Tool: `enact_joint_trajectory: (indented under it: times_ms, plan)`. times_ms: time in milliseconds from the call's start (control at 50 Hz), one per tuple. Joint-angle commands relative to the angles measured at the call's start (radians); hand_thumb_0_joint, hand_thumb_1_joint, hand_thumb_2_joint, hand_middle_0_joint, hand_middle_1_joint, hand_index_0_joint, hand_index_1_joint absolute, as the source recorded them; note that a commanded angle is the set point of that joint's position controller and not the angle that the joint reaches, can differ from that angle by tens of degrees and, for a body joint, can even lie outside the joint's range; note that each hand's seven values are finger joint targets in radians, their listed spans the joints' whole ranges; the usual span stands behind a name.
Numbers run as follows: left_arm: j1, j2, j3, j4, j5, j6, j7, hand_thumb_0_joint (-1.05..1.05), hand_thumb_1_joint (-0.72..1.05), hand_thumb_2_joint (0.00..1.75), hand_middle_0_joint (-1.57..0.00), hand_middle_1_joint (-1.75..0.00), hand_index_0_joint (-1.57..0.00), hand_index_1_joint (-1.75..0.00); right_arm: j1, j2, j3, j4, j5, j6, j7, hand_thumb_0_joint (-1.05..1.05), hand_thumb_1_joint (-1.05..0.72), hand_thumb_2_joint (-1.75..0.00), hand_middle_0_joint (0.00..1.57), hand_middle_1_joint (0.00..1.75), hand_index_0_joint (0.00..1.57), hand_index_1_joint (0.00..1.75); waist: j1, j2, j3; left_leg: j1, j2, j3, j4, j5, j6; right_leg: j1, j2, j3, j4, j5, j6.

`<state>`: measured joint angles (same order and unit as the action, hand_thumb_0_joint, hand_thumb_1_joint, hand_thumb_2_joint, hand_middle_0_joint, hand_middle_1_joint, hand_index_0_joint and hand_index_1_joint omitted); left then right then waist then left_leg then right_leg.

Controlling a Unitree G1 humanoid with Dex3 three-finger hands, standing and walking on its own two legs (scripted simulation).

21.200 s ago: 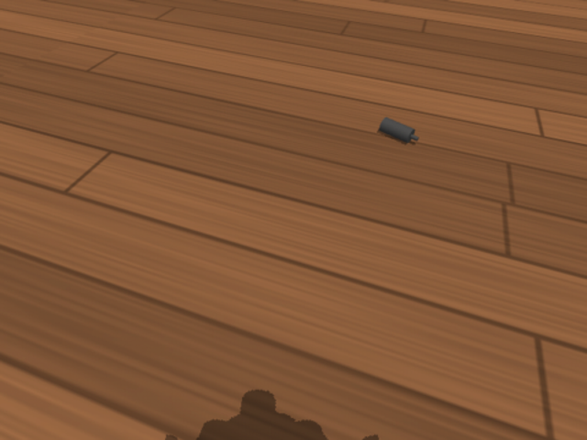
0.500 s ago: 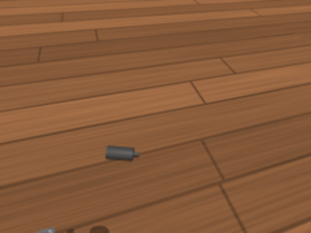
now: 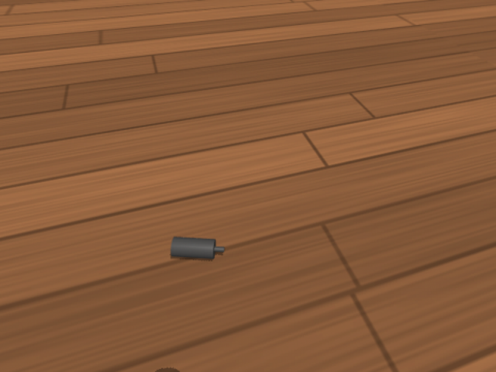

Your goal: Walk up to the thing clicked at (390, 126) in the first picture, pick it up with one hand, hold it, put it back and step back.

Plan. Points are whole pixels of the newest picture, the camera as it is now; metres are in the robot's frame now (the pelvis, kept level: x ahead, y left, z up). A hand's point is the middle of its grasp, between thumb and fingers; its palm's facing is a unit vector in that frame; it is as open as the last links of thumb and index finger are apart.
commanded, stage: stand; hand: left
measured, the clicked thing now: (198, 248) +0.76 +0.21 -0.74
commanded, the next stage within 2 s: walk up in 0.56 s
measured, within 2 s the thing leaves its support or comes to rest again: neither
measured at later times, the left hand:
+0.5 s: hand out of the picture +0.08 +0.25 -0.16, palm faces -0.05 -0.94 -0.35, open 7.4 cm
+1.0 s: hand out of the picture +0.12 +0.33 -0.18, palm faces -0.03 -0.94 -0.34, open 7.4 cm
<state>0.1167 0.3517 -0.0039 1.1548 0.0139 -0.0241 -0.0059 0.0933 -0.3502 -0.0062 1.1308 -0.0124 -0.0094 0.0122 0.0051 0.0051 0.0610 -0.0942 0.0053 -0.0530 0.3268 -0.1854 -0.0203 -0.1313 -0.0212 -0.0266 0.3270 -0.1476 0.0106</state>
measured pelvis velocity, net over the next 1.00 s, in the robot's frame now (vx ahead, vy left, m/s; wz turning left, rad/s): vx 0.10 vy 0.05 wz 0.01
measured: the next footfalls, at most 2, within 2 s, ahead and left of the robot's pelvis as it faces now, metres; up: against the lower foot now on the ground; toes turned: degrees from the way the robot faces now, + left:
left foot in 0.86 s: +0.18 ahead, +0.17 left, +0.00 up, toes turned +5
right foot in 1.32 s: +0.36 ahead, -0.11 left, +0.00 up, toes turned -5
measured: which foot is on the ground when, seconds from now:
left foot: down 0.00-0.62, up 0.64-0.84, down 0.86-1.00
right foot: down 0.00-0.88, up 0.90-1.00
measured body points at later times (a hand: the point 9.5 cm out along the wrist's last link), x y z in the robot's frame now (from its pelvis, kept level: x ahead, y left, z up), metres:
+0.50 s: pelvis +0.01 -0.01 +0.00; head +0.02 -0.01 +0.45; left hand +0.08 +0.29 -0.13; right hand +0.06 -0.31 -0.14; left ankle +0.00 +0.13 -0.75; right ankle +0.02 -0.12 -0.75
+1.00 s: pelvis +0.10 +0.05 -0.02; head +0.11 +0.08 +0.43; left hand +0.12 +0.38 -0.16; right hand +0.15 -0.28 -0.11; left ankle +0.14 +0.16 -0.75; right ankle +0.07 -0.09 -0.69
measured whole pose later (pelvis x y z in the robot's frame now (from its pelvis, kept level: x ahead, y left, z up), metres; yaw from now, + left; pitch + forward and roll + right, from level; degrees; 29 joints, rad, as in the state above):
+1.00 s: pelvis +0.10 +0.05 -0.02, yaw +0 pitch -4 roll +0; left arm 0.31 0.44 0.07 1.01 0.02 0.00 -0.04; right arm 0.28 -0.38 -0.09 0.95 -0.04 -0.06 0.04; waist -0.01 -0.07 0.08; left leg -0.26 0.03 0.07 0.60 -0.28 0.03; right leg -0.35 0.01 0.07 1.04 -0.46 -0.05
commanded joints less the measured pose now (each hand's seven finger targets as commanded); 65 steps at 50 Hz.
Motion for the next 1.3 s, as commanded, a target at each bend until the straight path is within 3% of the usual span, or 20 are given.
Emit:
enact_joint_trajectory:
  times_ms: [0, 520, 540, 560, 600, 620, 660, 700, 760, 820, 840, 860, 880, 900, 920, 960, 1020, 1160, 1240, 1280]
  plan:
    - [-0.049, 0.222, 0.037, -0.063, -0.006, -0.019, 0.011, 0.00, 0.90, 0.90, -0.20, -0.30, -0.20, -0.30, -0.035, -0.212, -0.037, -0.052, 0.004, -0.021, -0.010, 0.00, -0.90, -0.90, 0.20, 0.30, 0.20, 0.30, 0.001, -0.001, -0.062, -0.054, 0.103, -0.071, -0.074, 0.033, 0.037, 0.024, -0.112, 0.100, -0.065, -0.017, -0.028]
    - [-0.050, 0.224, 0.038, -0.068, -0.009, -0.014, 0.011, 0.00, 0.90, 0.90, -0.20, -0.30, -0.20, -0.30, 0.009, -0.218, -0.024, -0.046, 0.006, -0.020, -0.017, 0.00, -0.90, -0.90, 0.20, 0.30, 0.20, 0.30, -0.004, -0.009, -0.085, -0.038, 0.113, -0.061, -0.057, 0.101, 0.033, 0.037, -0.109, 0.103, -0.041, 0.081, -0.032]
    - [0.015, 0.274, 0.098, -0.118, 0.008, -0.021, -0.011, 0.00, 0.90, 0.90, -0.20, -0.30, -0.20, -0.30, 0.080, -0.272, -0.073, -0.091, -0.009, -0.032, 0.002, 0.00, -0.90, -0.90, 0.20, 0.30, 0.20, 0.30, 0.004, -0.019, -0.180, -0.048, 0.065, -0.052, 0.036, -0.289, 0.103, 0.116, -0.057, 0.082, 0.029, -0.327, -0.072]
    - [0.070, 0.279, 0.107, -0.106, 0.015, -0.022, -0.016, 0.00, 0.90, 0.90, -0.20, -0.30, -0.20, -0.30, 0.073, -0.274, -0.077, -0.101, -0.017, -0.031, 0.010, 0.00, -0.90, -0.90, 0.20, 0.30, 0.20, 0.30, 0.033, -0.010, -0.118, -0.174, 0.065, -0.062, 0.069, -0.454, 0.113, 0.103, -0.086, 0.142, 0.022, -0.509, -0.098]
    - [0.126, 0.318, 0.133, -0.107, 0.022, -0.023, -0.018, 0.00, 0.90, 0.90, -0.20, -0.30, -0.20, -0.30, 0.003, -0.235, -0.075, -0.143, -0.025, -0.025, 0.019, 0.00, -0.90, -0.90, 0.20, 0.30, 0.20, 0.30, 0.077, -0.139, 0.013, -0.434, -0.012, 0.055, 0.297, -0.371, 0.073, 0.150, -0.229, 0.349, -0.147, -0.680, -0.166]
    - [0.127, 0.348, 0.149, -0.131, 0.024, -0.029, -0.015, 0.00, 0.90, 0.90, -0.20, -0.30, -0.20, -0.30, -0.021, -0.227, -0.080, -0.169, -0.034, -0.024, 0.019, 0.00, -0.90, -0.90, 0.20, 0.30, 0.20, 0.30, 0.092, -0.175, 0.077, -0.530, 0.028, 0.041, 0.464, -0.325, 0.056, 0.130, -0.353, 0.454, -0.227, -0.647, -0.235]
    - [0.126, 0.336, 0.153, -0.161, 0.023, -0.039, -0.015, 0.00, 0.90, 0.90, -0.20, -0.30, -0.20, -0.30, -0.004, -0.243, -0.091, -0.180, -0.026, -0.040, 0.023, 0.00, -0.90, -0.90, 0.20, 0.30, 0.20, 0.30, 0.077, -0.106, 0.113, -0.551, 0.093, -0.016, 0.441, -0.271, 0.060, 0.143, -0.367, 0.437, -0.199, -0.413, -0.284]
    - [0.128, 0.307, 0.145, -0.176, 0.023, -0.042, -0.019, 0.00, 0.90, 0.90, -0.20, -0.30, -0.20, -0.30, 0.009, -0.226, -0.096, -0.194, -0.029, -0.051, 0.034, 0.00, -0.90, -0.90, 0.20, 0.30, 0.20, 0.30, 0.063, -0.088, 0.059, -0.466, 0.087, 0.003, 0.389, -0.288, 0.054, 0.133, -0.285, 0.313, -0.170, -0.307, -0.245]
    - [0.011, 0.321, 0.141, -0.252, 0.023, -0.039, -0.034, 0.00, 0.90, 0.90, -0.20, -0.30, -0.20, -0.30, 0.128, -0.219, -0.111, -0.186, -0.023, -0.055, 0.047, 0.00, -0.90, -0.90, 0.20, 0.30, 0.20, 0.30, -0.012, -0.181, 0.031, -0.217, 0.085, 0.045, 0.279, -0.169, 0.049, -0.067, -0.235, 0.188, -0.127, -0.304, -0.202]
    - [-0.038, 0.264, 0.122, -0.290, 0.015, -0.022, -0.041, 0.00, 0.90, 0.90, -0.20, -0.30, -0.20, -0.30, 0.345, -0.241, -0.150, -0.129, -0.030, -0.054, 0.034, 0.00, -0.90, -0.90, 0.20, 0.30, 0.20, 0.30, -0.125, -0.051, -0.014, 0.160, 0.012, 0.121, 0.210, 0.026, 0.018, -0.374, -0.107, 0.043, 0.147, -0.444, -0.131]
    - [0.013, 0.210, 0.104, -0.300, 0.018, -0.015, -0.042, 0.00, 0.90, 0.90, -0.20, -0.30, -0.20, -0.30, 0.415, -0.288, -0.169, -0.115, -0.035, -0.055, 0.026, 0.00, -0.90, -0.90, 0.20, 0.30, 0.20, 0.30, -0.148, 0.100, -0.043, 0.291, 0.040, 0.041, 0.184, -0.115, 0.044, -0.518, -0.046, 0.010, 0.352, -0.494, -0.118]
    - [0.062, 0.153, 0.085, -0.310, 0.015, -0.013, -0.040, 0.00, 0.90, 0.90, -0.20, -0.30, -0.20, -0.30, 0.471, -0.356, -0.181, -0.129, -0.048, -0.061, 0.014, 0.00, -0.90, -0.90, 0.20, 0.30, 0.20, 0.30, -0.171, 0.311, -0.053, 0.249, 0.235, -0.290, -0.019, -0.469, 0.109, -0.591, 0.076, 0.001, 0.666, -0.504, -0.094]
    - [0.136, 0.196, 0.098, -0.290, 0.007, -0.005, -0.033, 0.00, 0.90, 0.90, -0.20, -0.30, -0.20, -0.30, 0.348, -0.403, -0.179, -0.193, -0.043, -0.071, 0.010, 0.00, -0.90, -0.90, 0.20, 0.30, 0.20, 0.30, -0.103, 0.232, -0.040, 0.085, 0.386, -0.615, -0.197, -0.731, 0.193, -0.568, 0.077, 0.127, 0.792, -0.433, -0.078]
    - [0.156, 0.273, 0.112, -0.277, 0.006, -0.003, -0.028, 0.00, 0.90, 0.90, -0.20, -0.30, -0.20, -0.30, 0.240, -0.425, -0.180, -0.237, -0.018, -0.069, 0.013, 0.00, -0.90, -0.90, 0.20, 0.30, 0.20, 0.30, -0.065, 0.177, 0.023, -0.021, 0.435, -0.643, -0.227, -0.777, 0.262, -0.518, 0.011, 0.174, 0.807, -0.399, -0.079]
    - [0.155, 0.291, 0.110, -0.269, 0.003, -0.007, -0.025, 0.00, 0.90, 0.90, -0.20, -0.30, -0.20, -0.30, 0.195, -0.399, -0.168, -0.255, -0.015, -0.071, 0.012, 0.00, -0.90, -0.90, 0.20, 0.30, 0.20, 0.30, -0.043, 0.121, 0.065, -0.048, 0.427, -0.574, -0.198, -0.661, 0.279, -0.523, -0.018, 0.181, 0.818, -0.345, -0.071]
    - [0.206, 0.299, 0.120, -0.226, -0.002, -0.012, -0.027, 0.00, 0.90, 0.90, -0.20, -0.30, -0.20, -0.30, 0.176, -0.331, -0.143, -0.283, -0.014, -0.084, 0.008, 0.00, -0.90, -0.90, 0.20, 0.30, 0.20, 0.30, -0.009, 0.097, 0.066, -0.062, 0.335, -0.352, -0.140, -0.417, 0.229, -0.469, -0.046, 0.190, 0.759, -0.253, -0.056]
    - [0.221, 0.275, 0.117, -0.233, 0.000, -0.008, -0.043, 0.00, 0.90, 0.90, -0.20, -0.30, -0.20, -0.30, 0.210, -0.309, -0.135, -0.284, -0.005, -0.098, 0.006, 0.00, -0.90, -0.90, 0.20, 0.30, 0.20, 0.30, -0.006, 0.127, 0.081, -0.107, 0.276, -0.171, -0.131, -0.194, 0.207, -0.399, -0.049, 0.139, 0.656, -0.172, -0.025]
    - [0.068, 0.229, 0.110, -0.329, 0.011, -0.011, -0.073, 0.00, 0.90, 0.90, -0.20, -0.30, -0.20, -0.30, 0.272, -0.317, -0.136, -0.319, 0.000, -0.097, 0.007, 0.00, -0.90, -0.90, 0.20, 0.30, 0.20, 0.30, -0.053, 0.123, 0.075, -0.047, 0.234, -0.005, -0.073, 0.015, 0.214, -0.367, -0.067, 0.024, 0.366, -0.041, -0.024]
    - [0.084, 0.211, 0.116, -0.338, 0.004, -0.024, -0.072, 0.00, 0.90, 0.90, -0.20, -0.30, -0.20, -0.30, 0.271, -0.317, -0.132, -0.345, 0.000, -0.084, 0.006, 0.00, -0.90, -0.90, 0.20, 0.30, 0.20, 0.30, -0.030, 0.124, 0.028, -0.084, 0.241, 0.010, 0.034, 0.157, 0.197, -0.200, -0.032, -0.020, 0.286, -0.039, -0.048]
    - [0.185, 0.220, 0.125, -0.309, 0.003, -0.035, -0.058, 0.00, 0.90, 0.90, -0.20, -0.30, -0.20, -0.30, 0.253, -0.294, -0.121, -0.366, 0.003, -0.073, 0.001, 0.00, -0.90, -0.90, 0.20, 0.30, 0.20, 0.30, 0.027, 0.037, -0.035, -0.103, 0.205, 0.048, 0.233, 0.266, 0.168, -0.028, 0.001, -0.040, 0.179, -0.010, -0.063]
